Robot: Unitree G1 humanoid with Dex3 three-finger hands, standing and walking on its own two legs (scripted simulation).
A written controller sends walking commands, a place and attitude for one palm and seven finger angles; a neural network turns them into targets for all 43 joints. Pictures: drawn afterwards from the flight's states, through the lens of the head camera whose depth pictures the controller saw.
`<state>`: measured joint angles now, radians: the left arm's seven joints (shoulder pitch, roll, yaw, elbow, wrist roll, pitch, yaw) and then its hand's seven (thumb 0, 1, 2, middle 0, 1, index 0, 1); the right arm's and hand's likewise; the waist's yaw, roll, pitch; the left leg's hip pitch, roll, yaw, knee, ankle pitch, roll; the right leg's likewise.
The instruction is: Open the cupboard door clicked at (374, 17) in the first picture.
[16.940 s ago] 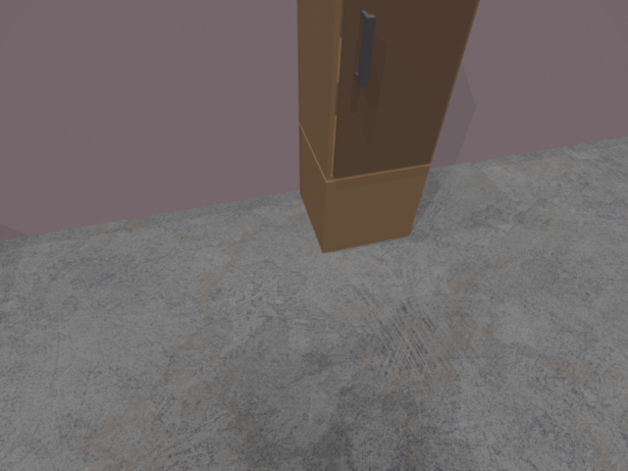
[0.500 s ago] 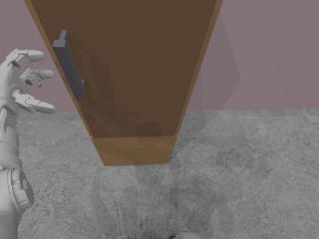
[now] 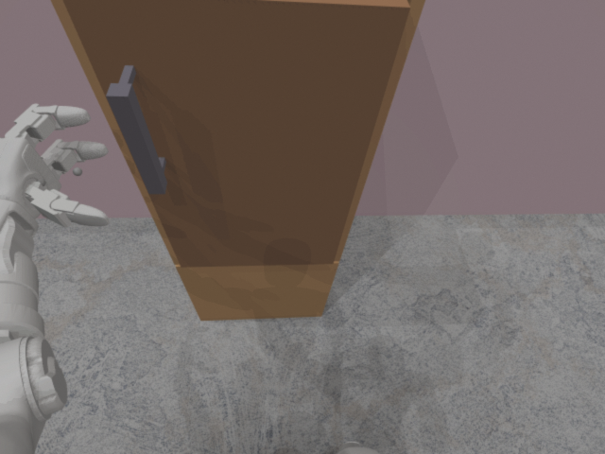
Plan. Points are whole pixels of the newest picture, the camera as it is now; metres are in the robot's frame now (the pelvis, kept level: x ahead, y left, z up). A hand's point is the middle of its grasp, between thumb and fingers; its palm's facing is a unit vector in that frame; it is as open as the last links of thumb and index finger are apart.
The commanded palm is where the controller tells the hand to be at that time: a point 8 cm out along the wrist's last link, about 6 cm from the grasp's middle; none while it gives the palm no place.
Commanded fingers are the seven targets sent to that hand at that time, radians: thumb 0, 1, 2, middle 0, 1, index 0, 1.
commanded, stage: slide the fingers in behind the handle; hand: left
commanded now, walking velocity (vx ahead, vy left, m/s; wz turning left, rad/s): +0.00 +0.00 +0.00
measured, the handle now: (144, 135) +0.50 +0.21 +0.11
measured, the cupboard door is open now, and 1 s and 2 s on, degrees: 0 0 0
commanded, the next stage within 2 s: close the thumb around the handle in 1.40 s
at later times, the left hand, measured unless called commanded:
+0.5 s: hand (116, 170) +0.44 +0.23 +0.11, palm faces +0.02 -1.00 +0.01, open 14.0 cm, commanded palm +0.41 +0.28 +0.11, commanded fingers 0.00 -0.50 0.30 -0.30 -1.20 -0.30 -1.20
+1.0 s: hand (131, 173) +0.43 +0.21 +0.11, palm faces +0.05 -1.00 +0.01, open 14.2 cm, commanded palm +0.41 +0.25 +0.11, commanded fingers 0.00 -0.50 0.30 -0.30 -1.20 -0.30 -1.20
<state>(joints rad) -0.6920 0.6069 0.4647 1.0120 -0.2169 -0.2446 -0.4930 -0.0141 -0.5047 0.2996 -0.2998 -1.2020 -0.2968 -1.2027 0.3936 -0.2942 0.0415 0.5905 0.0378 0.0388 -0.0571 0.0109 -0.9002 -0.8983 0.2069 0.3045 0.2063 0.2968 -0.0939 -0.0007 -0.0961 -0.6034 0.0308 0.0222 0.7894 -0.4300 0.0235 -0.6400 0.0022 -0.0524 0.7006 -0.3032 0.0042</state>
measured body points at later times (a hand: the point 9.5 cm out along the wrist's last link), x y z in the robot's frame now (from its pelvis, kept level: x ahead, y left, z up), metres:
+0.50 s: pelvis -0.01 -0.01 +0.00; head +0.06 +0.01 +0.44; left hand +0.43 +0.28 +0.12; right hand +0.05 -0.27 -0.11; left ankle -0.03 +0.10 -0.71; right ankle +0.02 -0.13 -0.71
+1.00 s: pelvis -0.01 -0.01 +0.00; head +0.05 +0.00 +0.45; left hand +0.42 +0.27 +0.12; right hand +0.06 -0.28 -0.11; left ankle -0.03 +0.10 -0.71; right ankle +0.02 -0.13 -0.71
